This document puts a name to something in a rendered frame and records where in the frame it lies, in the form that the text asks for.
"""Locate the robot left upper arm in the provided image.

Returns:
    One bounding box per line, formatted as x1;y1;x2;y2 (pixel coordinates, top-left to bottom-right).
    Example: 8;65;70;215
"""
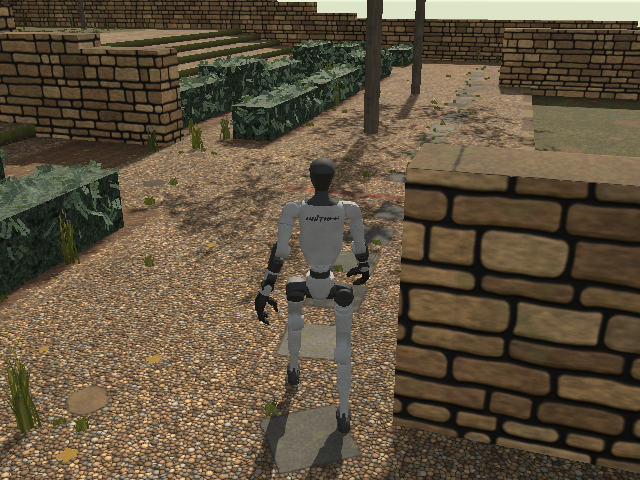
275;201;301;258

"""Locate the robot right upper arm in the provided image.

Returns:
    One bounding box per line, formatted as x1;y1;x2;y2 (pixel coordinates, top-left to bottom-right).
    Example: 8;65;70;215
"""
342;201;366;254

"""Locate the right robot foot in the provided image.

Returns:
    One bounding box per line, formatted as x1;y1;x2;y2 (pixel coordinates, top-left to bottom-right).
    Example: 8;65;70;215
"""
336;405;351;433

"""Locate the left robot hand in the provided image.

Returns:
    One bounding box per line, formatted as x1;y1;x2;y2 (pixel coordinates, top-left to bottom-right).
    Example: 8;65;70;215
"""
254;291;278;325

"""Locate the left robot forearm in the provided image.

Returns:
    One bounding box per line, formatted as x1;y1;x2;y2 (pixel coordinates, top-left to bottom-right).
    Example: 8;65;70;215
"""
259;242;284;296

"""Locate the robot right shin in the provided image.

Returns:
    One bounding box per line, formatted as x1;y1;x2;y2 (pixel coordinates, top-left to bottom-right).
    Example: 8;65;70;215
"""
337;347;351;418

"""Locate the right robot forearm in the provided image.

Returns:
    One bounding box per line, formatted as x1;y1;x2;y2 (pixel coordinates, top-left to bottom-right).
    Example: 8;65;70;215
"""
355;239;370;272

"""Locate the right robot hand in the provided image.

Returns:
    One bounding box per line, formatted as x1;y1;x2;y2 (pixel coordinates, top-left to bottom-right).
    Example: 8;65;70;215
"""
346;267;370;285

